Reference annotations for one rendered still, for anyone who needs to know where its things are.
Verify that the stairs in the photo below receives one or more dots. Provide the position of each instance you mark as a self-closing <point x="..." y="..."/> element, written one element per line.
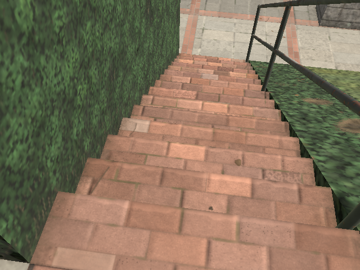
<point x="207" y="138"/>

